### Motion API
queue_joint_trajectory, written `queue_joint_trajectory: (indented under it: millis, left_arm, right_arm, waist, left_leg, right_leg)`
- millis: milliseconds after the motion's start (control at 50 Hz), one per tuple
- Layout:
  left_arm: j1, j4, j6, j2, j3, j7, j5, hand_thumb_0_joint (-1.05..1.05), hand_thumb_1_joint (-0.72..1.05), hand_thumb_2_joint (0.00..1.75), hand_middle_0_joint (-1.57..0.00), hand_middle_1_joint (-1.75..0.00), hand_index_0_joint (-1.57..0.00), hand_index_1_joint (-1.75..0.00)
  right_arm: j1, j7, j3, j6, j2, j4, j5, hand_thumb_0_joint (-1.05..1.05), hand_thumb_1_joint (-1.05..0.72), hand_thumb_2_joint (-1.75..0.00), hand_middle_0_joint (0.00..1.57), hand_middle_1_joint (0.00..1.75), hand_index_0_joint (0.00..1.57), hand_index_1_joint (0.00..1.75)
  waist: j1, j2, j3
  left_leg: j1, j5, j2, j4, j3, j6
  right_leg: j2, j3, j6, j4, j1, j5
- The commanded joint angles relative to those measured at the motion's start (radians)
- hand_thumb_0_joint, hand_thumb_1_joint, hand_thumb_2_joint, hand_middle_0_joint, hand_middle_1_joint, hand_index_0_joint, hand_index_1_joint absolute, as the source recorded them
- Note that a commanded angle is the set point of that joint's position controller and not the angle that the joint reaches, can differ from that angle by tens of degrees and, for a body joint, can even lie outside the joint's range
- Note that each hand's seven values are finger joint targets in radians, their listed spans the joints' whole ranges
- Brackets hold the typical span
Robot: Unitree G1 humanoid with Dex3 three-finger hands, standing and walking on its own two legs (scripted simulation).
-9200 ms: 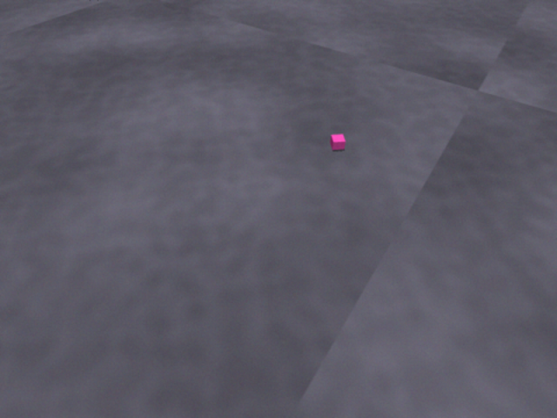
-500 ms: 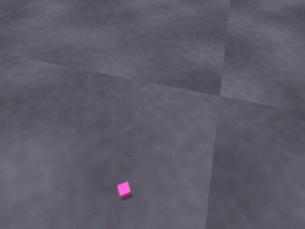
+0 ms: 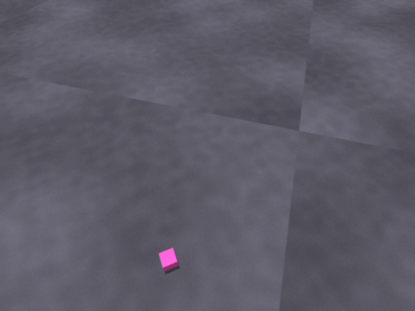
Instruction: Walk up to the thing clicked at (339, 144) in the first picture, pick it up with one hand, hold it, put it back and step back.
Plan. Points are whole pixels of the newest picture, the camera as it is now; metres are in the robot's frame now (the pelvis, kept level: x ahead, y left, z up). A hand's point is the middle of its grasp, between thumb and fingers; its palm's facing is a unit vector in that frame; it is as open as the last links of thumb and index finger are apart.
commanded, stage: rise first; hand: left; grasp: from above
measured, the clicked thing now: (168, 259) +0.45 +0.23 -0.76
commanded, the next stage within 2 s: none
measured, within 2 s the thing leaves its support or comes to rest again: neither
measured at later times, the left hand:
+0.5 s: hand out of the picture +0.13 +0.26 -0.18, palm faces -0.08 -0.91 -0.42, open 11.8 cm
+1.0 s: hand out of the picture +0.15 +0.29 -0.32, palm faces -0.33 -0.65 -0.68, open 14.3 cm
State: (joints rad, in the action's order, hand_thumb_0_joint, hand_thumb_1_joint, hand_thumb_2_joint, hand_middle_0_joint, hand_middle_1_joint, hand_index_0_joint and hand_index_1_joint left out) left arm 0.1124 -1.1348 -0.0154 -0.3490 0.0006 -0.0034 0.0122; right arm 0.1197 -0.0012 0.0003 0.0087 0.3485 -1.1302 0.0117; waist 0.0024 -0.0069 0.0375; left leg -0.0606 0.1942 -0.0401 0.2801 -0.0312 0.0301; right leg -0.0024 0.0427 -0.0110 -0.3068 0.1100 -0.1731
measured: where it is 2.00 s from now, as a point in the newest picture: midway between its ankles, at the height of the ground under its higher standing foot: outside the picture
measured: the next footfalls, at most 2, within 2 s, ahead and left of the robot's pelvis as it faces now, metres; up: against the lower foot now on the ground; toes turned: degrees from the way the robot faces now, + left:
none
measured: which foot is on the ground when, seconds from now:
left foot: down 0.00-1.00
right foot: down 0.00-1.00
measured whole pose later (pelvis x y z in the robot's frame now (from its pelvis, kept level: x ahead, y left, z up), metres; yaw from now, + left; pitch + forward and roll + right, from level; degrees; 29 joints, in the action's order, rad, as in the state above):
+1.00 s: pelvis -0.04 +0.02 -0.16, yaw +1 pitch +26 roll -1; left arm -0.03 -0.74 0.14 -0.32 0.08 0.21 0.55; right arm 0.14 0.02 0.04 0.17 0.25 -0.60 0.01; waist 0.03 0.01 -0.18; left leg -1.24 0.63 -0.02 1.42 0.00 -0.01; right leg -0.05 0.04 0.02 -1.38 1.25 -0.57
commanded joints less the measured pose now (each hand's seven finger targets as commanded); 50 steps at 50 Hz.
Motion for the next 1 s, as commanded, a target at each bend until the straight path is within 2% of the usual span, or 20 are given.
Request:
queue_joint_trajectory:
  millis: [0, 80, 100, 120, 140, 160, 200, 240, 280, 320, 420, 460, 520, 620, 680, 780, 840, 880, 940, 980]
  left_arm:
    - [-0.042, 0.058, -0.021, -0.222, 0.04, 0.015, -0.006, 0.0, 0.9, 0.9, -0.2, -0.3, -0.2, -0.3]
    - [-0.035, 0.058, -0.02, -0.222, 0.041, 0.015, -0.003, 0.0, 0.82, 0.92, -0.19, -0.38, -0.21, -0.38]
    - [-0.386, 0.409, -0.101, -0.041, 0.043, 0.029, -0.053, 0.0, 0.74, 0.94, -0.2, -0.46, -0.17, -0.46]
    - [-0.449, 0.303, -0.081, -0.093, 0.059, 0.032, -0.044, 0.0, 0.66, 0.92, -0.22, -0.54, -0.18, -0.54]
    - [-0.28, 0.128, -0.037, -0.184, 0.12, 0.035, -0.026, 0.0, 0.58, 0.9, -0.22, -0.62, -0.19, -0.62]
    - [-0.228, 0.102, -0.025, -0.201, 0.138, 0.022, -0.011, 0.0, 0.5, 0.93, -0.2, -0.69, -0.17, -0.7]
    - [-0.288, 0.15, -0.03, -0.262, 0.171, 0.005, 0.037, 0.0, 0.34, 0.94, -0.17, -0.82, -0.15, -0.84]
    - [-0.116, 0.06, -0.011, -0.228, 0.188, -0.019, 0.103, 0.0, 0.19, 0.93, -0.14, -0.94, -0.15, -0.93]
    - [-0.065, 0.148, 0.0, -0.226, 0.212, -0.016, 0.136, 0.0, 0.03, 0.96, -0.13, -0.96, -0.12, -0.97]
    - [-0.059, 0.211, 0.034, -0.178, 0.192, 0.007, 0.147, 0.0, -0.13, 0.97, -0.11, -1.02, -0.1, -1.03]
    - [-0.094, 0.315, 0.116, -0.13, 0.156, 0.051, 0.167, 0.0, -0.51, 0.99, -0.09, -1.06, -0.07, -1.09]
    - [-0.095, 0.351, 0.123, -0.098, 0.139, 0.055, 0.179, 0.0, -0.56, 1.0, -0.09, -1.07, -0.06, -1.09]
    - [-0.115, 0.455, 0.105, -0.122, 0.16, 0.07, 0.214, 0.0, -0.6, 1.01, -0.07, -1.08, -0.05, -1.11]
    - [-0.004, 0.594, 0.109, -0.122, 0.174, 0.11, 0.3, 0.0, -0.6, 1.04, -0.06, -1.07, -0.03, -1.11]
    - [0.041, 0.684, 0.141, -0.098, 0.164, 0.133, 0.318, 0.0, -0.61, 1.06, -0.07, -1.06, -0.03, -1.1]
    - [-0.045, 0.648, 0.178, -0.094, 0.135, 0.158, 0.373, 0.0, -0.61, 1.04, -0.07, -1.06, -0.04, -1.09]
    - [-0.145, 0.537, 0.161, -0.072, 0.111, 0.177, 0.445, 0.0, -0.61, 1.05, -0.07, -1.04, -0.04, -1.08]
    - [-0.216, 0.527, 0.138, -0.129, 0.145, 0.21, 0.506, 0.0, -0.61, 1.04, -0.07, -1.04, -0.05, -1.07]
    - [-0.264, 0.511, 0.111, -0.102, 0.1, 0.256, 0.592, 0.0, -0.61, 1.04, -0.08, -1.05, -0.06, -1.07]
    - [-0.291, 0.483, 0.117, -0.13, 0.116, 0.308, 0.646, 0.0, -0.61, 1.04, -0.07, -1.06, -0.06, -1.07]
  right_arm:
    - [-0.031, 0.012, 0.036, 0.02, 0.21, 0.061, 0.0, 0.0, -0.9, -0.9, 0.2, 0.3, 0.2, 0.3]
    - [-0.033, 0.013, 0.037, 0.021, 0.213, 0.062, -0.001, 0.0, -0.91, -0.91, 0.2, 0.3, 0.2, 0.3]
    - [-0.011, 0.032, -0.002, 0.064, 0.044, 0.326, -0.068, 0.0, -0.97, -0.91, 0.2, 0.3, 0.2, 0.3]
    - [0.039, 0.042, 0.002, 0.061, 0.071, 0.276, -0.072, 0.0, -0.92, -0.9, 0.2, 0.3, 0.2, 0.3]
    - [0.061, 0.047, 0.013, 0.048, 0.103, 0.268, -0.069, 0.0, -0.9, -0.9, 0.2, 0.3, 0.2, 0.3]
    - [0.065, 0.044, 0.028, 0.04, 0.102, 0.296, -0.067, 0.0, -0.91, -0.9, 0.2, 0.3, 0.2, 0.3]
    - [0.091, 0.052, 0.055, 0.048, 0.1, 0.335, -0.054, 0.0, -0.89, -0.9, 0.2, 0.3, 0.2, 0.3]
    - [0.117, 0.041, 0.071, 0.055, 0.088, 0.373, -0.037, 0.0, -0.89, -0.9, 0.2, 0.3, 0.2, 0.3]
    - [0.128, 0.034, 0.089, 0.058, 0.082, 0.424, -0.035, 0.0, -0.88, -0.9, 0.2, 0.3, 0.2, 0.3]
    - [0.118, 0.032, 0.087, 0.056, 0.072, 0.468, -0.037, 0.0, -0.88, -0.89, 0.2, 0.3, 0.2, 0.3]
    - [0.086, 0.025, 0.085, 0.068, 0.058, 0.554, -0.043, 0.0, -0.85, -0.89, 0.2, 0.3, 0.2, 0.3]
    - [0.1, 0.024, 0.089, 0.085, 0.059, 0.562, -0.038, 0.0, -0.84, -0.89, 0.2, 0.3, 0.2, 0.3]
    - [0.107, 0.023, 0.096, 0.112, 0.05, 0.588, -0.029, 0.0, -0.85, -0.89, 0.2, 0.3, 0.2, 0.3]
    - [0.11, 0.032, 0.097, 0.141, 0.038, 0.622, -0.018, 0.0, -0.83, -0.88, 0.2, 0.3, 0.2, 0.3]
    - [0.111, 0.035, 0.096, 0.147, 0.034, 0.634, -0.018, 0.0, -0.85, -0.89, 0.2, 0.3, 0.2, 0.3]
    - [0.101, 0.048, 0.099, 0.165, 0.036, 0.628, -0.016, 0.0, -0.87, -0.89, 0.2, 0.3, 0.2, 0.3]
    - [0.084, 0.043, 0.095, 0.182, 0.038, 0.619, -0.006, 0.0, -0.87, -0.89, 0.2, 0.3, 0.2, 0.3]
    - [0.064, 0.038, 0.099, 0.19, 0.052, 0.614, -0.001, 0.0, -0.89, -0.9, 0.2, 0.3, 0.2, 0.3]
    - [0.059, 0.027, 0.1, 0.192, 0.063, 0.613, -0.007, 0.0, -0.89, -0.9, 0.2, 0.3, 0.2, 0.3]
    - [0.061, 0.022, 0.105, 0.178, 0.076, 0.599, -0.014, 0.0, -0.9, -0.9, 0.2, 0.3, 0.2, 0.3]
  waist:
    - [-0.001, 0.002, -0.084]
    - [-0.002, 0.001, -0.081]
    - [0.116, -0.016, 0.034]
    - [0.085, 0.028, -0.015]
    - [0.059, 0.05, 0.015]
    - [0.028, 0.051, 0.007]
    - [0.022, 0.047, -0.138]
    - [-0.002, 0.028, -0.218]
    - [-0.045, -0.011, -0.32]
    - [-0.041, -0.061, -0.307]
    - [0.0, 0.013, -0.216]
    - [0.016, 0.014, -0.224]
    - [0.011, 0.001, -0.283]
    - [-0.001, -0.054, -0.391]
    - [-0.003, -0.091, -0.39]
    - [0.049, -0.043, -0.352]
    - [0.061, -0.026, -0.366]
    - [0.035, -0.065, -0.427]
    - [0.033, -0.097, -0.55]
    - [0.029, -0.109, -0.626]
  left_leg:
    - [0.011, -0.207, -0.114, -0.017, 0.075, -0.04]
    - [0.011, -0.206, -0.115, -0.019, 0.076, -0.04]
    - [-0.152, -0.057, 0.049, 0.055, -0.031, -0.045]
    - [-0.148, -0.034, 0.048, 0.069, -0.024, -0.052]
    - [-0.184, 0.001, 0.056, 0.082, -0.026, -0.054]
    - [-0.215, -0.013, 0.051, 0.113, -0.027, -0.051]
    - [-0.221, -0.057, 0.054, 0.166, -0.019, -0.053]
    - [-0.293, -0.11, 0.068, 0.245, -0.012, -0.048]
    - [-0.294, -0.156, 0.074, 0.282, -0.013, -0.039]
    - [-0.305, -0.15, 0.074, 0.291, -0.008, -0.026]
    - [-0.426, -0.006, 0.055, 0.359, 0.004, -0.031]
    - [-0.454, 0.021, 0.045, 0.404, 0.013, -0.029]
    - [-0.518, 0.045, 0.042, 0.493, 0.021, -0.028]
    - [-0.581, 0.008, 0.039, 0.615, 0.023, -0.025]
    - [-0.59, -0.006, 0.028, 0.622, 0.045, -0.014]
    - [-0.709, 0.037, 0.019, 0.724, 0.06, -0.025]
    - [-0.853, 0.071, 0.024, 0.853, 0.058, -0.028]
    - [-0.93, 0.094, 0.034, 0.927, 0.053, -0.022]
    - [-0.955, 0.092, 0.036, 0.996, 0.071, -0.01]
    - [-0.974, 0.055, 0.036, 1.044, 0.078, -0.007]
  right_leg:
    - [-0.146, -0.112, -0.017, 0.031, -0.042, 0.257]
    - [-0.145, -0.111, -0.016, 0.031, -0.042, 0.254]
    - [-0.013, -0.034, 0.005, -0.02, 0.181, 0.12]
    - [-0.015, -0.022, 0.01, -0.024, 0.13, 0.07]
    - [-0.009, -0.013, 0.001, -0.026, 0.143, 0.011]
    - [-0.007, -0.008, 0.0, -0.05, 0.16, 0.004]
    - [-0.015, -0.018, 0.002, -0.116, 0.145, 0.063]
    - [-0.023, -0.018, 0.0, -0.199, 0.14, 0.125]
    - [-0.019, -0.02, -0.005, -0.248, 0.112, 0.158]
    - [-0.01, -0.014, -0.01, -0.261, 0.163, 0.132]
    - [0.003, -0.001, -0.007, -0.303, 0.317, -0.031]
    - [0.008, 0.005, -0.008, -0.359, 0.385, -0.062]
    - [0.004, 0.002, -0.008, -0.451, 0.463, -0.086]
    - [0.0, -0.012, -0.012, -0.584, 0.555, -0.053]
    - [-0.001, -0.006, -0.016, -0.629, 0.596, -0.061]
    - [-0.002, -0.005, -0.011, -0.703, 0.718, -0.089]
    - [-0.004, -0.003, -0.016, -0.828, 0.87, -0.13]
    - [-0.009, -0.004, -0.02, -0.923, 0.954, -0.153]
    - [-0.009, 0.0, -0.024, -1.032, 1.062, -0.161]
    - [-0.009, 0.001, -0.027, -1.095, 1.108, -0.133]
